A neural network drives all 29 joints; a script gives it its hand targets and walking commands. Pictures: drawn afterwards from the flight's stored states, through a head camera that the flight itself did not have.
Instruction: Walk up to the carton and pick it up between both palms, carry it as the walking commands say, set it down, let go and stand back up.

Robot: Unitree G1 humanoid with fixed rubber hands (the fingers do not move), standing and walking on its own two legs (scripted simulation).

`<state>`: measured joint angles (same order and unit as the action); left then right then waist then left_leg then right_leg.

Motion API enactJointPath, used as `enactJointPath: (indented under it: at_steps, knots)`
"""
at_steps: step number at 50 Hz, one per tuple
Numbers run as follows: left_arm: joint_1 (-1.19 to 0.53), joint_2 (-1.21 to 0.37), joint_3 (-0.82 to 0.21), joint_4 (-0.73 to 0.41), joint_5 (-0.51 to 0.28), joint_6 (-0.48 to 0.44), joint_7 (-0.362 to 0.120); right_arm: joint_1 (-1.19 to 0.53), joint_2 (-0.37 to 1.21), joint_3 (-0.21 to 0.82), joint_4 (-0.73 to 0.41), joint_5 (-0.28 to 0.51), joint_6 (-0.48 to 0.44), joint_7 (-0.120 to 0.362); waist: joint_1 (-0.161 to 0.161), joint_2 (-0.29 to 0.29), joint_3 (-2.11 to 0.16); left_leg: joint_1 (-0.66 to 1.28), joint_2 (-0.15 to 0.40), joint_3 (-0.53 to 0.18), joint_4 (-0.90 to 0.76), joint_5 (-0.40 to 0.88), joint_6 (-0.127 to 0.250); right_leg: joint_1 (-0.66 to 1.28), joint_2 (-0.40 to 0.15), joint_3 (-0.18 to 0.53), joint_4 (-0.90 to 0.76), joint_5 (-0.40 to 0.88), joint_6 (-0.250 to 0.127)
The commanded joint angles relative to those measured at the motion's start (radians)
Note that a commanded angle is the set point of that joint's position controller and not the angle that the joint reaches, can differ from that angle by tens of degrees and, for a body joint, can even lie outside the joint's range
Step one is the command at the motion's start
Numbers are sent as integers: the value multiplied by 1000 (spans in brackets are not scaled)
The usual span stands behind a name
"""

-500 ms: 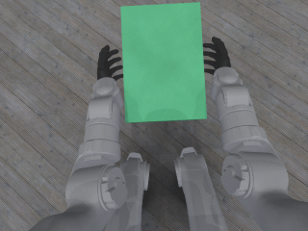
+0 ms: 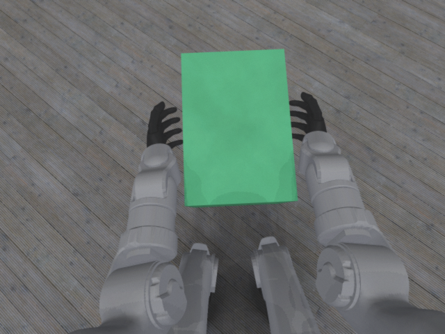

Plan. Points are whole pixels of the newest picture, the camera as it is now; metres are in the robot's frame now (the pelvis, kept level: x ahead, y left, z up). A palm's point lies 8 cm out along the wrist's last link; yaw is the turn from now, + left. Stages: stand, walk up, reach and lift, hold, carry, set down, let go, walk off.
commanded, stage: reach and lift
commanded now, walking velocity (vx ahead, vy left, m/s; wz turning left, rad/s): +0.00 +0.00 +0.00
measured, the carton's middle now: (234, 137) +0.49 -0.02 -0.13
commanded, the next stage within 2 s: none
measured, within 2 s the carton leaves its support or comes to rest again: neither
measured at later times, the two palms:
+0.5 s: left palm (142, 142) +0.43 +0.12 +0.03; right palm (327, 129) +0.43 -0.15 +0.02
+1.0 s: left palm (116, 135) +0.41 +0.13 +0.10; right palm (346, 118) +0.41 -0.15 +0.09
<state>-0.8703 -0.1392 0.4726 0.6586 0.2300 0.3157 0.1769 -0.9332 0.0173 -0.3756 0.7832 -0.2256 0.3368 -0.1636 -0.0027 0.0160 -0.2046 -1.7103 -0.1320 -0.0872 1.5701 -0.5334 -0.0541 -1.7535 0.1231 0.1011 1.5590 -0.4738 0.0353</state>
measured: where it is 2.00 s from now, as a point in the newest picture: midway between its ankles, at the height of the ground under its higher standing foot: (235, 309)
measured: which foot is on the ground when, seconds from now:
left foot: down 0.00-1.00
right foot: down 0.00-1.00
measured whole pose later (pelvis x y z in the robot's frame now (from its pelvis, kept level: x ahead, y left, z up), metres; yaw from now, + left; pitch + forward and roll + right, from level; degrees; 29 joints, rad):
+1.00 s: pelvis +0.05 +0.00 +0.14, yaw +0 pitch +26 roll +0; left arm -0.51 -0.23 0.43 0.54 0.27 0.27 0.11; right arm -0.55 0.13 -0.36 0.62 -0.28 0.31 -0.08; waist 0.00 0.02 -0.17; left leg -1.03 -0.10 -0.14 0.98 -0.39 -0.02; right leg -1.06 0.09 0.12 0.97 -0.35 0.02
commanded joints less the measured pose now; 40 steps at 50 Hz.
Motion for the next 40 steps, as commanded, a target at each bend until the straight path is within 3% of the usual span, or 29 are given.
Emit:
enactJointPath:
  at_steps: [1, 40]
  knots:
    - [-659, -981, -538, 43, -147, -28, -326, -610, 1037, 457, -22, 150, -52, 359, -6, -45, -921, 403, -44, 124, -197, 233, 22, 690, 41, -123, -184, 261, -8]
    - [-276, -1025, -620, -16, -94, -58, -351, -244, 1086, 550, -125, 106, -79, 370, -7, -28, -688, 829, -11, 41, -598, 376, 33, 1095, 6, -50, -579, 409, -21]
